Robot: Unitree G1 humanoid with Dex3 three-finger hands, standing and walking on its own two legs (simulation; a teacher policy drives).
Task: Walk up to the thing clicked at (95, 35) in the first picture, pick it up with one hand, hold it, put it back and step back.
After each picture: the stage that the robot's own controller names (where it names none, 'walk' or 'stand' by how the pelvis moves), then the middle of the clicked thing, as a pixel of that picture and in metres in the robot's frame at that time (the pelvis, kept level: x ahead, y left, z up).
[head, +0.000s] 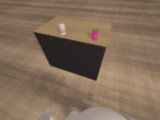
stand; (95, 34) +0.85 +0.00 +0.04
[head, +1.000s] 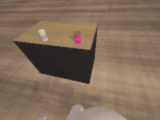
walk; (77, 37) +0.73 +0.21 +0.06
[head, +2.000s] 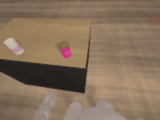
stand; (65, 50) +0.46 +0.21 +0.09
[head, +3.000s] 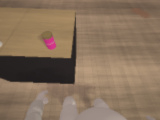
walk; (49, 40) +0.49 +0.33 +0.08
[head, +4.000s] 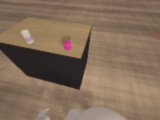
stand; (67, 43) +0.60 +0.26 +0.06
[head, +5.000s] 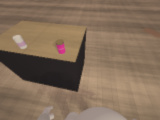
stand; (60, 46) +0.57 +0.30 +0.05
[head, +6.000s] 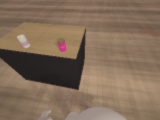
stand; (62, 45) +0.61 +0.31 +0.04
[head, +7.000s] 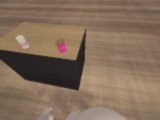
stand; (61, 46) +0.59 +0.30 +0.04
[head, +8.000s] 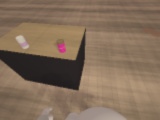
stand; (61, 46) +0.60 +0.30 +0.04
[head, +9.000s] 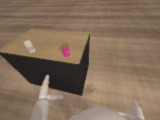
rise first; (65, 50) +0.58 +0.29 +0.04
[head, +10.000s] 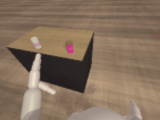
go down; (69, 47) +0.62 +0.27 +0.05
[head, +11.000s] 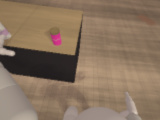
go down; (56, 37) +0.57 +0.26 +0.07
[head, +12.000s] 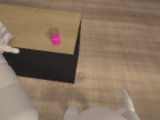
approach; (55, 37) +0.59 +0.26 +0.08
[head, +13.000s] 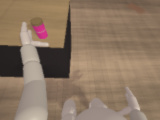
close in; (40, 29) +0.60 +0.29 +0.11
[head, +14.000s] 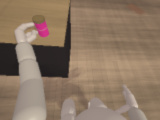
lift; (41, 26) +0.60 +0.28 +0.11
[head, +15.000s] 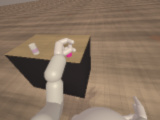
lift; (68, 51) +0.61 +0.28 +0.07
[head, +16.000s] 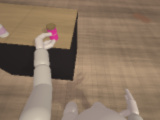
close; (52, 32) +0.63 +0.28 +0.09
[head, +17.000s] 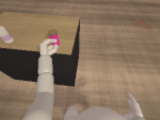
lift; (54, 38) +0.60 +0.29 +0.10
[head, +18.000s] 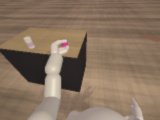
go down; (64, 45) +0.66 +0.29 +0.07
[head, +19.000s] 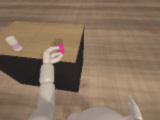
walk; (59, 46) +0.55 +0.28 +0.07
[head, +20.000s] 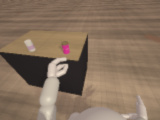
hold; (65, 47) +0.63 +0.28 +0.08
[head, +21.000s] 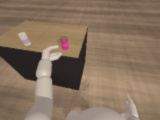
hold; (64, 43) +0.63 +0.27 +0.06
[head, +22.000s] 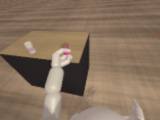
crouch; (65, 49) +0.60 +0.28 +0.07
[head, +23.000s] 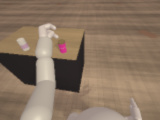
crouch; (62, 46) +0.62 +0.29 +0.06
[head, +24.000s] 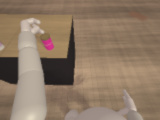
lower; (47, 42) +0.58 +0.29 +0.06
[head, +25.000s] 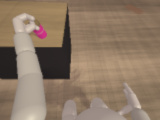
lower; (38, 30) +0.61 +0.30 +0.12
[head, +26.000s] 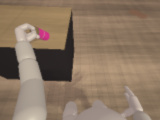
lower; (40, 34) +0.59 +0.32 +0.12
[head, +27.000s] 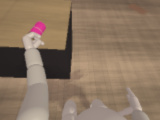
lower; (37, 30) +0.60 +0.34 +0.09
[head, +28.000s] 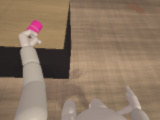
loosen; (33, 29) +0.61 +0.35 +0.09
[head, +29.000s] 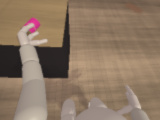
open; (31, 27) +0.63 +0.36 +0.09
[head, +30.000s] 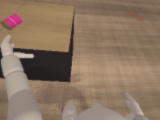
sink last; (12, 22) +0.69 +0.57 +0.08
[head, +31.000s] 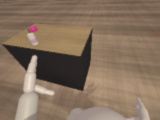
stand; (32, 29) +0.93 +0.90 +0.06
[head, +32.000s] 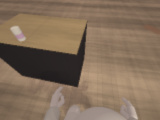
stand; (27, 54) +1.02 +1.24 -0.68
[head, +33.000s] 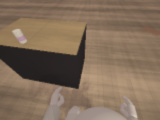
stand; (21, 61) +0.92 +1.34 -0.69
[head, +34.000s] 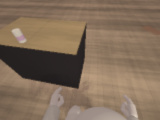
stand; (19, 60) +0.92 +1.39 -0.68
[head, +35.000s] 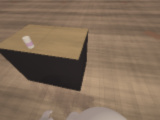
stand; (23, 63) +0.94 +1.44 -0.74
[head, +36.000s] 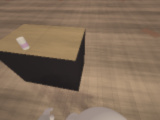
stand; (17, 64) +0.88 +1.52 -0.75
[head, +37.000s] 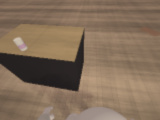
stand; (13, 64) +0.85 +1.58 -0.75
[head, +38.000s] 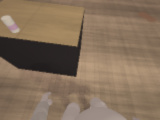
walk; out of the picture +0.88 +1.61 -0.73
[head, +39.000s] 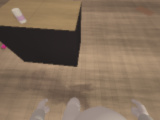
walk; (4, 46) +0.94 +1.77 -0.72
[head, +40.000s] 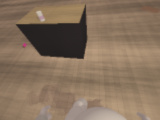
walk; (24, 45) +1.34 +1.82 -0.74
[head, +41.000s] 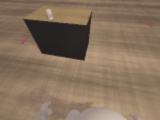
stand; (23, 41) +1.49 +1.74 -0.73
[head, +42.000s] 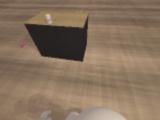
stand; (22, 45) +1.53 +1.81 -0.75
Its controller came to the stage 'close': yes
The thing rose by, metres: 0.01
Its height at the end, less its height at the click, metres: -0.79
